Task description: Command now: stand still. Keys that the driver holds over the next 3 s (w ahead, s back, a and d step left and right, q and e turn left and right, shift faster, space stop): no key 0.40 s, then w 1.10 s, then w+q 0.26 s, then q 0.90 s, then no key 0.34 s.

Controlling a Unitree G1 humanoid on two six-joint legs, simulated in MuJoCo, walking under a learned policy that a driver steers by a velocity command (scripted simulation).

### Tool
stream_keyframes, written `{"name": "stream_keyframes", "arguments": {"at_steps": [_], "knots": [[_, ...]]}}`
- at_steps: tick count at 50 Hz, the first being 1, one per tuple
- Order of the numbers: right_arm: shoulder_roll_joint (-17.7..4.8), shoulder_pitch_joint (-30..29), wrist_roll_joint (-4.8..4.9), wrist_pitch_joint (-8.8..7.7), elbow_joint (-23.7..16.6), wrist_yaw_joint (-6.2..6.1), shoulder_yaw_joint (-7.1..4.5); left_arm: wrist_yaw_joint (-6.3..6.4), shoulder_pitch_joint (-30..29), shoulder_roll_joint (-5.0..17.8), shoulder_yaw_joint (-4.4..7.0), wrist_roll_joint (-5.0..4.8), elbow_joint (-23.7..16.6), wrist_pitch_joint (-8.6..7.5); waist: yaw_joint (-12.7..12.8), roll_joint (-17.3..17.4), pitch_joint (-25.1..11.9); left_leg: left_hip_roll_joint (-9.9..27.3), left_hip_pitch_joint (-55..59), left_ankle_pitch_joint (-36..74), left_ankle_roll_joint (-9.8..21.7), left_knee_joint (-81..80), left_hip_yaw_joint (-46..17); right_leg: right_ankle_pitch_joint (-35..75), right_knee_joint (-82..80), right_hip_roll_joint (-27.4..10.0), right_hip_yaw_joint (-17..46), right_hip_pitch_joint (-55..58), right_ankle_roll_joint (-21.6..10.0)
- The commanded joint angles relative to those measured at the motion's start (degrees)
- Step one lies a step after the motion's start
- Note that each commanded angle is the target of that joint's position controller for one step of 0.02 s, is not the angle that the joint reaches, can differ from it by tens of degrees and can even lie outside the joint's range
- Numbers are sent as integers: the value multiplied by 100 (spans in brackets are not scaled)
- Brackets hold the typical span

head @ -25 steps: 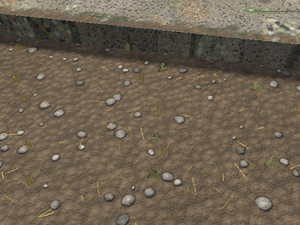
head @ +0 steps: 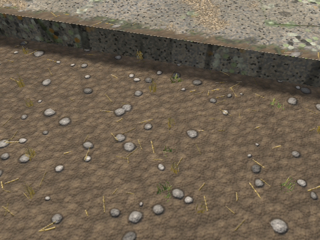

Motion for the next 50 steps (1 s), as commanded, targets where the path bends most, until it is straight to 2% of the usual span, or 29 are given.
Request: {"name": "stream_keyframes", "arguments": {"at_steps": [1,20,21,23,24,26,28,30,31,32,33,34,35,36,37,38,39,40,41,44,48,50], "knots": [[-555,199,1,-37,-18,-26,-78,25,107,524,65,1,-51,-48,-22,-8,47,470,34,575,195,-320,-455,582,-419,-591,538,-306,-131],[-269,417,8,-59,388,-69,6,69,498,196,-7,3,381,-54,9,17,134,431,-133,545,229,-305,-471,625,-320,-599,455,-319,-88],[-240,477,1,-55,414,-67,12,68,559,161,-14,10,407,-51,8,15,11,379,-95,62,241,-346,-454,162,-359,-548,431,-286,-101],[-390,516,-13,-9,383,-57,-66,61,599,287,56,25,374,-11,4,34,131,182,-311,-1558,386,-192,-416,-1413,-149,-329,346,-546,-245],[-429,517,-32,20,333,-39,-95,42,591,316,84,50,318,16,-2,56,339,167,-565,-2396,498,-173,-515,-2231,-60,-279,381,-833,-342],[-365,620,-40,28,262,-14,-108,7,542,176,77,78,185,7,-52,133,777,302,-823,-3092,693,-219,-863,-2772,144,-279,499,-1361,-451],[-404,953,-41,-29,289,-14,-153,-30,388,25,60,102,23,-93,-187,339,730,636,-428,-3087,922,-451,-1473,-2236,585,-203,375,-1740,-418],[-691,1307,-48,-78,392,-8,-284,-106,203,-90,46,144,-163,-228,-273,891,501,1281,83,-3260,1273,-1091,-2405,-1265,1377,19,-256,-1936,-303],[-722,1265,-43,-94,370,4,-321,-134,110,-21,62,158,-248,-290,-249,874,562,1449,-120,-3226,1357,-1236,-2554,-1130,1478,-74,-376,-1805,-299],[-704,1109,-38,-113,310,23,-334,-162,182,-15,75,135,-276,-347,-132,795,604,1410,-474,-3147,1334,-1219,-2457,-1172,1334,-110,-383,-1447,-333],[-682,848,-24,-126,220,39,-341,-183,491,-77,75,100,-212,-395,86,747,649,1240,-945,-3046,1239,-1057,-2180,-1211,921,-78,-404,-845,-396],[-612,431,0,-144,70,51,-339,-178,1141,-145,81,54,-13,-440,437,633,695,927,-1732,-2838,1061,-635,-1735,-1100,331,-41,-319,189,-479],[-396,-151,37,-209,-217,69,-283,-124,1891,140,167,50,194,-490,816,-122,741,368,-2692,-2287,755,408,-986,-1603,-412,-581,759,1074,-661],[-28,-458,29,-314,-495,122,-199,-86,2684,737,351,50,434,-512,1013,-1557,636,-372,-3643,-1594,474,2333,213,-2505,-1357,-1728,2725,1848,-1024],[-383,-583,-182,-375,-601,151,-268,-74,2748,773,378,69,480,-474,868,-1158,881,-145,-4187,-1786,529,3308,210,-1533,-1286,-2279,3180,1790,-1229],[-340,-412,-209,-425,-499,187,-277,-75,2386,504,314,97,339,-487,598,-486,853,88,-4130,-1447,561,3793,36,-605,-1082,-2137,2709,1654,-1209],[-210,-233,-150,-470,-411,235,-258,-84,2079,387,279,119,217,-514,400,-317,701,197,-3976,-1114,544,3962,1,-40,-1066,-1950,2272,1540,-1136],[-210,-253,-119,-488,-421,287,-272,-84,1868,327,251,126,137,-544,285,-316,616,279,-3889,-840,513,3972,22,222,-1153,-1783,1911,1465,-1074],[-245,-321,-128,-469,-459,326,-290,-77,1769,237,212,107,112,-581,217,-399,561,309,-3817,-644,459,3902,97,676,-1214,-1620,1570,1412,-1013],[-142,-730,-127,-372,-682,368,-263,-60,1924,128,141,56,190,-640,163,-537,492,152,-3666,-247,341,3546,455,2310,-1178,-1331,835,1247,-941],[31,-1621,-57,-317,-1133,379,-128,-34,1828,244,104,54,178,-669,186,-680,650,-84,-2583,327,385,1829,803,3050,-1300,-1136,313,488,-867],[-150,-1437,-31,-291,-1156,312,-170,-34,1788,382,116,39,193,-699,30,-771,477,-287,-1719,461,584,1457,934,4253,-1045,-1264,214,434,-803]]}}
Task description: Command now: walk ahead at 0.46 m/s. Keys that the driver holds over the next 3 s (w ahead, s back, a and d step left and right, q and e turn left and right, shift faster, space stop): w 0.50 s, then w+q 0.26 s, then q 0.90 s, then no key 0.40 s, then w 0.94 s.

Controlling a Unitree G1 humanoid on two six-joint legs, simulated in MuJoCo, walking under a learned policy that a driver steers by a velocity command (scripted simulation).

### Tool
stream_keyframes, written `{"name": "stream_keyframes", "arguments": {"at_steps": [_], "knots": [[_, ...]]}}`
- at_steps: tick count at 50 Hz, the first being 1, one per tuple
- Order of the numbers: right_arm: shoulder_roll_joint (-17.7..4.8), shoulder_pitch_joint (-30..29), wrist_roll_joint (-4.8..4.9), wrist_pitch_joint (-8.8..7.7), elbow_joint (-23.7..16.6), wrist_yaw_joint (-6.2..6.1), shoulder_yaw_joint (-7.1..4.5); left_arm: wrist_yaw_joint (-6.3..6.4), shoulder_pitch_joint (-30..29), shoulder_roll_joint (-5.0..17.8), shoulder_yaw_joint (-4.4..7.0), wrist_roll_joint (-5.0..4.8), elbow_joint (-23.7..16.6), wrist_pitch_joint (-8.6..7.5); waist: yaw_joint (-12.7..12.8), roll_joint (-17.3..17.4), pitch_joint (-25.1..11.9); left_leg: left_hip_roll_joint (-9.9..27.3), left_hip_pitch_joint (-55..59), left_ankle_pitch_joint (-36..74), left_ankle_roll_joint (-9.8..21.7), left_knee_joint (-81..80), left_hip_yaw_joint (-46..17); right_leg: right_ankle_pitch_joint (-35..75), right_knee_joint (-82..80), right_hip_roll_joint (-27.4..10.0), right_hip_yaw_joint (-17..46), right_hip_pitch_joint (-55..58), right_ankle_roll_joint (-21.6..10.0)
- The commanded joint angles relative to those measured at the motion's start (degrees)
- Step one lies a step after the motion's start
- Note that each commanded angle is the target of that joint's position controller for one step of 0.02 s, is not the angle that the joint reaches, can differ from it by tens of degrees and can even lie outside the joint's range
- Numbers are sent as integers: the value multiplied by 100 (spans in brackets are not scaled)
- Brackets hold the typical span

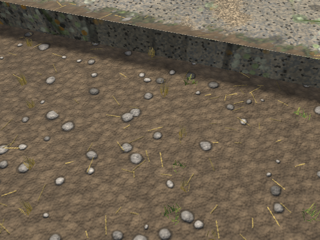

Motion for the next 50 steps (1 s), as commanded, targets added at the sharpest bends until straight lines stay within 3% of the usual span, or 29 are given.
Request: {"name": "stream_keyframes", "arguments": {"at_steps": [1,2,3,4,5,6,7,8,9,11,14,17,21,25,27,29,30,31,32,33,34,35,36,37,39,42,46,50], "knots": [[-351,127,45,-28,-293,-84,-61,31,-74,904,118,-29,-190,-107,-489,-766,266,-440,1397,267,248,-585,306,5862,500,-1339,317,-989,-527],[-502,730,58,-57,-112,-126,-137,37,-125,975,136,-29,-200,-102,-759,-699,-76,-549,1997,273,352,-729,254,6394,1232,-1329,234,-847,-448],[-603,1581,55,-97,180,-170,-215,34,-240,1045,154,-46,-226,-77,-1140,-598,-495,-572,2923,476,453,-1130,211,6263,2263,-1218,111,-975,-351],[-870,2343,-36,-132,401,-229,-320,3,-235,990,137,-42,-276,-69,-1398,-422,-888,-23,4072,13,589,-1262,-354,4925,3560,-994,28,-1782,-304],[-1411,2862,-177,-153,436,-235,-428,-47,163,340,23,-83,-428,-43,-1176,690,-1558,1716,5198,-1017,1053,-1543,-2724,876,5758,-296,-264,-3129,-170],[-1402,2593,-25,-95,429,-154,-433,-89,337,546,133,-112,-415,-5,-988,890,-1759,2251,5097,-1699,1593,-2720,-4950,-724,6970,231,251,-4075,-194],[-1103,1761,86,-103,289,-141,-359,-88,-234,755,193,-23,-595,31,-646,423,-686,2052,4188,-2398,1415,-2955,-4183,-124,7004,-274,344,-4513,-269],[-689,1293,116,-159,176,-112,-251,-127,-694,773,206,29,-718,11,-579,73,-131,1821,3309,-1954,1276,-3142,-3420,340,6686,-484,273,-4426,-281],[-496,1158,73,-225,201,-109,-191,-143,-798,654,213,35,-729,26,-382,-66,126,1558,2756,-1217,1113,-3255,-2835,522,6373,-653,269,-4159,-267],[-245,1345,50,-331,372,-154,-87,-197,-639,446,200,125,-692,162,-110,27,141,1217,2195,-173,920,-3334,-2009,557,5889,-807,248,-3620,-152],[-388,1828,56,-429,551,-186,-85,-240,-1013,422,226,131,-865,289,-68,139,247,1046,2213,634,918,-3447,-1471,797,5396,-869,26,-3932,-13],[-442,2188,72,-421,603,-192,-63,-278,-1920,495,240,118,-1201,329,-241,148,416,924,2524,1007,858,-3589,-1193,1421,4616,-946,-175,-4572,130],[-400,2624,83,-422,679,-208,-14,-312,-2883,368,174,35,-1534,298,-506,228,425,771,2912,1950,660,-3482,-839,2107,3210,-743,-465,-4463,199],[-452,3012,35,-401,812,-269,-5,-300,-3451,413,162,14,-1751,265,-685,303,423,959,3734,2655,673,-3236,-805,2074,2488,-540,-602,-4457,63],[-497,3045,-7,-373,851,-306,-11,-283,-3530,507,196,19,-1854,219,-630,315,422,1108,4088,3308,716,-2901,-952,1696,2283,-454,-543,-4364,-54],[-640,2795,-28,-360,793,-329,-45,-227,-2926,651,266,12,-1725,146,-293,407,126,1100,4134,4659,618,-2160,-947,1184,2004,-173,-574,-3469,-211],[-694,2705,-20,-349,775,-311,-56,-176,-2185,781,338,14,-1495,93,10,372,-258,981,4027,4917,546,-1361,-909,1188,1711,-25,-607,-2590,-312],[-669,2572,49,-353,706,-287,-44,-108,-1215,1004,435,101,-1230,19,432,251,-793,767,3242,4056,451,-227,-790,1497,1468,-352,-317,-1117,-469],[-246,2721,223,-369,453,-237,64,-25,-363,1606,587,283,-1162,-12,550,-513,-1685,260,1679,1656,270,1632,-516,917,1381,-1970,1518,619,-839],[-143,3288,349,-318,514,-258,28,-98,-438,1730,650,189,-1152,84,253,-1301,-2326,-504,395,-1929,178,3223,-518,827,757,-2984,3614,1277,-1415],[-610,2837,189,-248,507,-300,-107,-141,-1050,1307,561,79,-1288,138,80,-352,-1506,-63,20,-1486,236,3480,-897,359,585,-2684,3020,480,-1215],[-476,2364,138,-253,369,-271,-108,-154,-1569,936,455,40,-1374,103,-30,-168,-713,132,-24,-1034,222,3273,-911,455,316,-2459,2219,-435,-1043],[-313,2204,114,-227,334,-244,-105,-150,-1781,721,398,58,-1363,58,-180,-104,-263,321,126,-781,217,2980,-899,797,84,-2203,1587,-1087,-804],[-281,2125,11,-153,288,-199,-137,-111,-1738,592,358,41,-1278,14,-298,-252,-70,429,282,-675,188,2777,-898,1123,-18,-1992,1105,-1483,-640],[-107,2240,-42,4,276,-125,-151,-61,-1538,515,328,6,-1164,-76,-469,-339,19,426,477,-568,95,2695,-791,2138,-56,-1852,486,-1785,-523],[-32,1966,-42,131,89,-108,-176,-32,-1352,691,352,-26,-1110,-171,-630,-381,35,366,198,-264,-41,2409,-569,4541,226,-1786,-388,-1749,-517],[38,1110,-14,133,-307,-32,-89,27,-1424,726,320,-33,-1148,-94,-539,-690,120,212,504,700,-98,632,-121,4846,400,-1408,-1264,-1926,-401],[-108,818,-82,137,-514,8,-82,105,-1153,982,393,-53,-1108,6,-393,-679,-138,18,893,757,45,-255,152,5146,965,-1666,-1378,-1312,-402]]}}
Over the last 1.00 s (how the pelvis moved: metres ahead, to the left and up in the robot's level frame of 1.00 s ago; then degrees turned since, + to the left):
0.18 -0.01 -0.01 0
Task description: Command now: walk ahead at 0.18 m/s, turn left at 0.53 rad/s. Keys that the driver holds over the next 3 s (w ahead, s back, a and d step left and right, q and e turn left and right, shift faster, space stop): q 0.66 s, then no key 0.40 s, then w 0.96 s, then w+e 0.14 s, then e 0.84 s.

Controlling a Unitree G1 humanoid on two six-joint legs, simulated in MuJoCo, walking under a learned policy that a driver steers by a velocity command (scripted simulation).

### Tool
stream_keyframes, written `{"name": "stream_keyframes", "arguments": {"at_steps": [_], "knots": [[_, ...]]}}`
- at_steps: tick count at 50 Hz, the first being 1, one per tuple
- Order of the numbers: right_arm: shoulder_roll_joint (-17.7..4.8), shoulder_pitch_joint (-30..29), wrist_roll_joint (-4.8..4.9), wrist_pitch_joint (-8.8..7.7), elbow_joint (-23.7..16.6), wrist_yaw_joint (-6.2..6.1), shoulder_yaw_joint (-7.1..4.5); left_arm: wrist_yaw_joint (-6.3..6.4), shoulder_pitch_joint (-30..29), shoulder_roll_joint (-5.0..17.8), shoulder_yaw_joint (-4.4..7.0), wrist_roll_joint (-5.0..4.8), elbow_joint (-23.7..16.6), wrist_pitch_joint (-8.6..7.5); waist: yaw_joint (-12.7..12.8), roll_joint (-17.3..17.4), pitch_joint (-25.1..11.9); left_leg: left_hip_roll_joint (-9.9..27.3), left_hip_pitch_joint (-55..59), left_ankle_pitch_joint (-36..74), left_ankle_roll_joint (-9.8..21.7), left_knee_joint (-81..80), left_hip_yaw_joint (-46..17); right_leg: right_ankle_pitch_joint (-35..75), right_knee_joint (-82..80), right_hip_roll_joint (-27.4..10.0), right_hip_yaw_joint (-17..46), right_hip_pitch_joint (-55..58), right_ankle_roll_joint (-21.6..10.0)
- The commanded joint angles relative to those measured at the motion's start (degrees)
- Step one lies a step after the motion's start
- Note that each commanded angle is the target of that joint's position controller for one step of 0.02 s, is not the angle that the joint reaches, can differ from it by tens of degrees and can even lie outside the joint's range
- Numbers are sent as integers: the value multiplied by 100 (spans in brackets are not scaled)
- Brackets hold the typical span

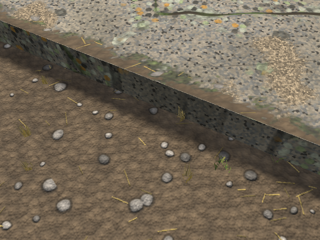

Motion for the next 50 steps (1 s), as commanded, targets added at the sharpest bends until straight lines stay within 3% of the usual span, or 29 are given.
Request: {"name": "stream_keyframes", "arguments": {"at_steps": [1,3,4,5,6,7,8,9,10,12,15,19,22,28,30,32,33,34,35,36,37,38,40,44,48,50], "knots": [[-203,326,-58,-22,-273,31,-17,88,-43,874,184,-17,-314,16,-191,-828,-506,-251,927,-161,162,-411,276,4936,333,-1501,229,-55,-441],[-374,676,-96,-64,-234,11,-92,135,-100,969,240,-23,-374,117,-315,-803,-698,-446,1281,-618,362,-705,292,5141,1220,-1580,243,123,-380],[-448,1062,-112,-129,-138,-22,-142,126,-145,1011,264,-27,-416,186,-498,-580,-919,-582,1735,-389,481,-1171,293,4773,2115,-1496,170,71,-260],[-798,1436,-141,-226,-101,-84,-246,94,3,1106,300,-26,-478,234,-707,11,-1243,-193,2555,1304,701,-1683,-348,3289,3487,-1206,102,-495,40],[-1483,1318,-76,-225,-185,-151,-417,38,402,584,214,26,-743,293,-225,1148,-1648,1456,3765,5149,1422,-1074,-2238,-1872,5239,-287,127,-2086,312],[-1630,1612,169,-95,-264,-165,-483,14,365,641,189,16,-854,399,-485,904,-2407,1916,4130,4305,2234,-1690,-3583,-2355,6084,169,1297,-2806,415],[-1420,1250,197,5,-395,-205,-446,10,71,672,179,32,-889,450,-408,250,-1915,1819,3615,2706,2130,-2028,-3283,-1937,6127,-137,1608,-3092,425],[-1075,811,177,72,-473,-245,-350,9,-323,666,175,32,-963,446,-327,-10,-1184,1516,2875,1754,1889,-2296,-2933,-1422,5806,-272,1643,-3222,420],[-851,601,163,105,-482,-266,-281,30,-528,711,193,70,-1009,451,-193,-136,-794,1183,2419,1397,1589,-2459,-2630,-1077,5357,-378,1688,-3163,425],[-689,498,140,103,-523,-277,-235,44,-352,728,210,178,-995,594,-38,24,-854,791,2023,1207,1272,-2557,-2243,-733,4903,-352,1684,-2698,434],[-946,568,94,34,-558,-223,-307,39,-343,612,175,115,-1056,724,-2,38,-1076,577,2016,1078,1072,-2545,-2175,-580,4474,-233,1719,-2568,476],[-1075,660,90,128,-627,-220,-354,55,-817,738,190,102,-1288,812,-182,348,-980,428,2057,-876,877,-2821,-2569,-469,3833,-172,1825,-2791,562],[-1140,750,72,189,-663,-215,-387,65,-1047,792,190,72,-1423,806,-285,446,-862,431,2116,-1699,838,-2963,-2951,-500,3426,-90,1885,-2845,571],[-1185,715,28,234,-743,-172,-431,96,-1020,815,141,-21,-1556,692,-305,529,-892,362,2079,-1625,794,-2900,-3383,-762,2538,201,1903,-2226,356],[-1175,609,33,265,-775,-141,-439,110,-754,837,126,-77,-1540,650,-205,610,-901,278,1876,-1514,685,-2927,-3502,-834,1911,360,1868,-1662,217],[-1144,424,90,299,-818,-116,-440,157,-235,866,126,-104,-1441,604,57,641,-858,62,1485,-1665,405,-2911,-3497,-474,709,491,1766,-779,55],[-1069,346,150,290,-867,-129,-420,210,33,996,158,-64,-1391,571,193,529,-796,-242,1067,-2071,89,-2771,-3287,-160,-152,284,1853,-165,-18],[-756,643,217,285,-876,-169,-348,267,-78,1469,258,-1,-1491,553,-11,-499,-872,-748,623,-2699,-222,-1575,-2594,-957,-843,-913,3061,132,-261],[-789,638,199,238,-930,-211,-379,250,-792,1866,300,86,-1805,558,-111,-1465,-609,-1636,-184,-2781,-355,2,-1256,-1096,-1245,-2249,4669,-388,-819],[-1205,477,-42,197,-875,-207,-458,198,-957,1611,259,164,-1793,555,-167,-788,-346,-1130,91,-2549,-422,1032,-1353,-171,-995,-2215,4292,-1149,-1105],[-1123,655,-45,187,-796,-154,-451,158,-1180,1242,152,117,-1821,514,-400,-571,-396,-1132,452,-2233,-393,1520,-1419,729,-727,-1794,3702,-1354,-981],[-1030,893,-36,216,-683,-119,-419,110,-1324,1088,108,86,-1834,484,-522,-569,-448,-1141,555,-1980,-414,1922,-1383,1380,-533,-1412,3117,-1276,-813],[-975,1072,-17,290,-577,-67,-374,75,-1212,1061,93,63,-1876,461,-426,-950,-606,-1160,417,-1961,-505,2371,-1222,2425,-270,-1118,2603,-815,-773],[-776,464,77,368,-725,-86,-211,48,-428,1137,112,52,-1611,444,21,-976,-661,-968,286,-2140,-705,1308,-1149,3473,60,-1201,2522,184,-889],[-674,285,178,410,-688,-141,-56,-12,-374,1299,140,80,-1488,494,139,-1298,-754,-784,1434,-2457,-622,-330,-606,3626,245,-1151,2412,24,-853],[-688,392,232,384,-606,-189,-24,-55,-332,1362,163,72,-1385,551,75,-1350,-728,-761,1877,-1981,-495,-1230,-436,3921,415,-1137,2463,-47,-803]]}}
Over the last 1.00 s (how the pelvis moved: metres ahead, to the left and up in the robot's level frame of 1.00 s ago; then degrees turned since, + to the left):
0.54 0.00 0.01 13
